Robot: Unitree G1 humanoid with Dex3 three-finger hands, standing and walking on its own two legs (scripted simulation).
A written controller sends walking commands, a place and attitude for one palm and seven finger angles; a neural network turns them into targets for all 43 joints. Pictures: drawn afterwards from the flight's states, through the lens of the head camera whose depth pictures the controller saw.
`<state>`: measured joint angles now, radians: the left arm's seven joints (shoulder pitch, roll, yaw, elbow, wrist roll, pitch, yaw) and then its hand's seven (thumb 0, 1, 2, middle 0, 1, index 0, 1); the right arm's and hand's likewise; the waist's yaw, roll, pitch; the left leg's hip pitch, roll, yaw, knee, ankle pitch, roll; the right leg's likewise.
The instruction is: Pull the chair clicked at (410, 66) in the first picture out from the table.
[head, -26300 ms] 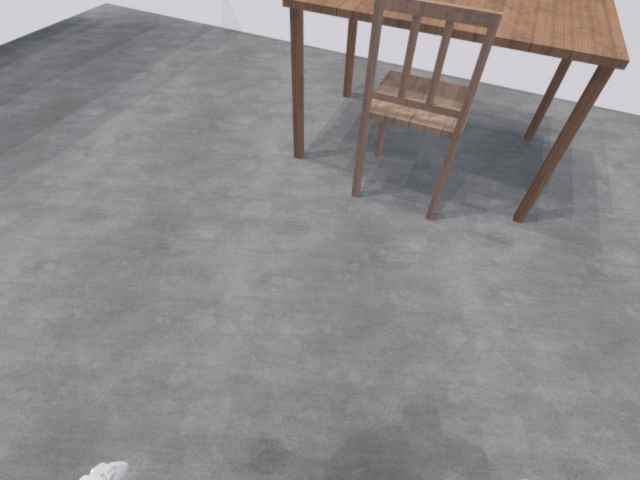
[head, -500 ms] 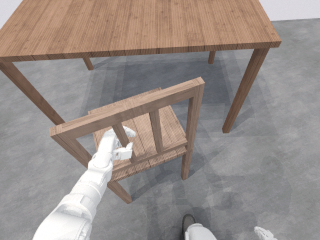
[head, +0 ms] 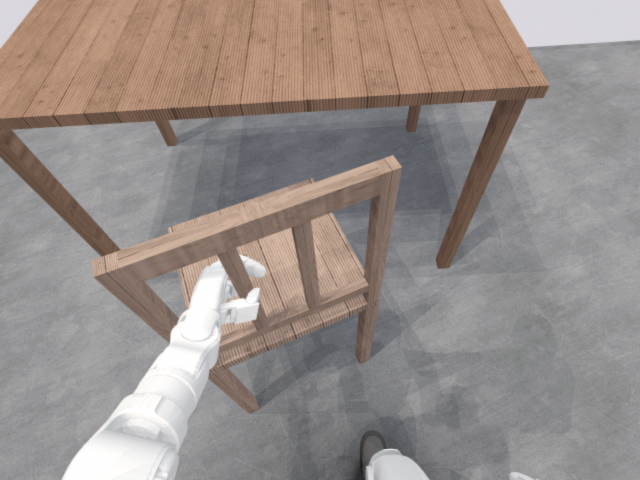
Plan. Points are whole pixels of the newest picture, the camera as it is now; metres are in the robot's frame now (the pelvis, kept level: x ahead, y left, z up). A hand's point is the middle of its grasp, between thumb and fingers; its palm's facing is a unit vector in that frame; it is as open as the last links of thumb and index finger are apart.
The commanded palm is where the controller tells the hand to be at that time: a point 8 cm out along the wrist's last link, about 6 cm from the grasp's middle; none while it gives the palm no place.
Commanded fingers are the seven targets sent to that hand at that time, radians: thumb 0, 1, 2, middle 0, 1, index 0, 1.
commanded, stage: step backward, pulling the chair out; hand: left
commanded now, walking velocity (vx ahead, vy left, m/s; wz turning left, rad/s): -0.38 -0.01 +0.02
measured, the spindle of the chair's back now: (246, 291) +0.39 +0.12 -0.08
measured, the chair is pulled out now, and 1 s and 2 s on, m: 0.24 0.24 0.24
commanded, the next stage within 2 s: stop walking, hand still on the chair in 1.70 s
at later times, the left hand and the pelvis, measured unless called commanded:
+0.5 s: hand (251, 303) +0.36 +0.10 -0.05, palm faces -0.07 -0.96 -0.27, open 5.7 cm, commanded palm +0.35 +0.15 -0.04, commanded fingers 0.00 0.90 0.90 -0.50 -1.45 -0.50 -1.45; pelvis -0.01 -0.01 +0.00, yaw +0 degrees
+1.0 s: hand (251, 302) +0.36 +0.10 -0.05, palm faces -0.09 -0.96 -0.27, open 5.6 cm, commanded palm +0.35 +0.15 -0.04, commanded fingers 0.00 0.90 0.90 -0.50 -1.45 -0.50 -1.45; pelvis +0.00 -0.01 +0.00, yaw +0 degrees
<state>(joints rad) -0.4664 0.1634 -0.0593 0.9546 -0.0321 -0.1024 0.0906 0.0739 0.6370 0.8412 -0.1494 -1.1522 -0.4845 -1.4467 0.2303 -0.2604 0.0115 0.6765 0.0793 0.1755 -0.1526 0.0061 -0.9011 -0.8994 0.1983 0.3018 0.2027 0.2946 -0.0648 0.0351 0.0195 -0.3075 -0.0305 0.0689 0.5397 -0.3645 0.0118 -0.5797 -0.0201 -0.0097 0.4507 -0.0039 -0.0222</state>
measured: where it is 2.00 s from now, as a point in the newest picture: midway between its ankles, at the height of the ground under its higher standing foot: outside the picture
